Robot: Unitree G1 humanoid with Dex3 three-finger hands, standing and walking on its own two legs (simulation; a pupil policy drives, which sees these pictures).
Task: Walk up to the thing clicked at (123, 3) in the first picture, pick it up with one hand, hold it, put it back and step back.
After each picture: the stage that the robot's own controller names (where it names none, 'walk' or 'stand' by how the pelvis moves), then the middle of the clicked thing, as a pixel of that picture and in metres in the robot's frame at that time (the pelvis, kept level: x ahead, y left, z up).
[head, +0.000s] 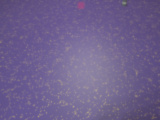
stand; (124, 1) +2.29 -0.60 -0.72
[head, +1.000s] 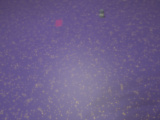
walk; (101, 13) +2.19 -0.11 -0.69
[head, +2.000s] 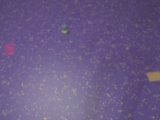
walk; (64, 29) +1.50 +0.31 -0.71
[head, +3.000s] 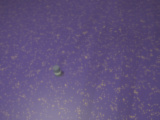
walk; (57, 71) +0.95 +0.37 -0.72
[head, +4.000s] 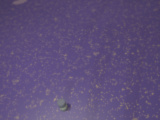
walk; (62, 105) +0.59 +0.31 -0.72
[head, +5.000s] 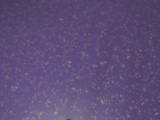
stand; out of the picture +0.42 +0.27 -0.71
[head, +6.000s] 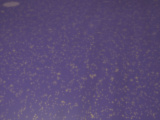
stand; out of the picture +0.36 +0.24 -0.72
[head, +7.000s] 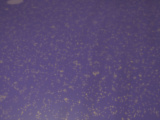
stand; out of the picture +0.37 +0.24 -0.73
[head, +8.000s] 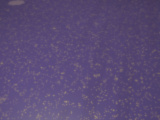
stand; out of the picture +0.34 +0.24 -0.73
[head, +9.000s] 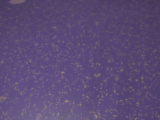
stand; out of the picture +0.34 +0.24 -0.73
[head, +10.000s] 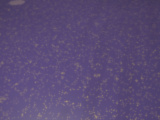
go down; out of the picture +0.35 +0.23 -0.73
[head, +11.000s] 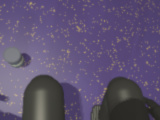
go down; (14, 58) +0.42 +0.29 -0.31
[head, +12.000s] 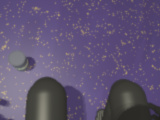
approach; (19, 61) +0.41 +0.29 -0.30
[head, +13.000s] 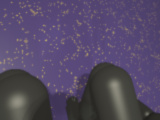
close in; out of the picture +0.39 +0.33 -0.22
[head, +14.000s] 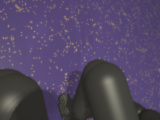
close; out of the picture +0.39 +0.33 -0.22
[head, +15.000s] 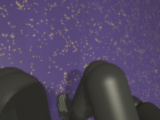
lift; out of the picture +0.37 +0.32 -0.22
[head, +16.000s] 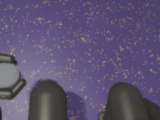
lift; (9, 78) +0.31 +0.26 -0.06
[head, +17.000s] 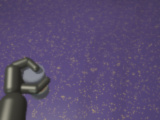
hold; (36, 82) +0.34 +0.18 +0.05
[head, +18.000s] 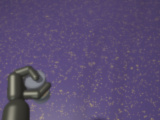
hold; (38, 87) +0.33 +0.18 +0.00
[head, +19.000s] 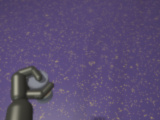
hold; (41, 87) +0.33 +0.17 +0.00
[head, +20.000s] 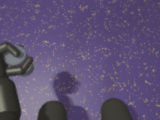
crouch; (20, 62) +0.41 +0.22 -0.08
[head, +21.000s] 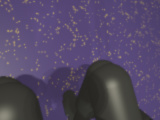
lower; out of the picture +0.40 +0.31 -0.23
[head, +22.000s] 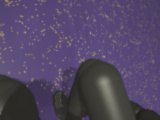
lower; out of the picture +0.40 +0.34 -0.22
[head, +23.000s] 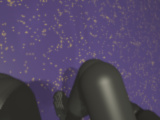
lower; out of the picture +0.40 +0.34 -0.22
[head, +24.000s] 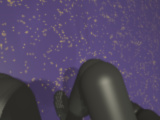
lower; out of the picture +0.40 +0.34 -0.22
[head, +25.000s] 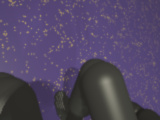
rest; out of the picture +0.39 +0.33 -0.22
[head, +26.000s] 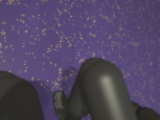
withdraw; out of the picture +0.39 +0.31 -0.22
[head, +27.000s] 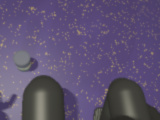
walk; (23, 61) +0.42 +0.27 -0.29
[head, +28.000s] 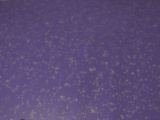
stand; out of the picture +0.36 +0.21 -0.65
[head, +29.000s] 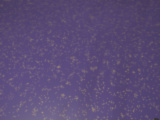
stand; out of the picture +0.37 +0.22 -0.67
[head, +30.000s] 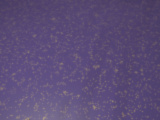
stand; out of the picture +0.37 +0.22 -0.68
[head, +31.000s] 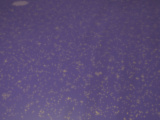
walk; out of the picture +0.38 +0.21 -0.72
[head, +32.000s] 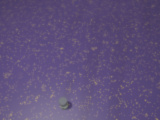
walk; (63, 103) +0.52 +0.21 -0.71
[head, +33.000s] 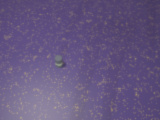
walk; (58, 61) +0.86 +0.20 -0.69
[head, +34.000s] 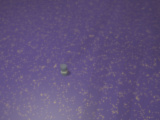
stand; (64, 69) +0.99 +0.24 -0.71
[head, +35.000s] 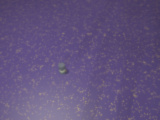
stand; (62, 68) +1.00 +0.26 -0.72
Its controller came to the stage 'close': yes
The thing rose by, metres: 0.71
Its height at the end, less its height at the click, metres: +0.00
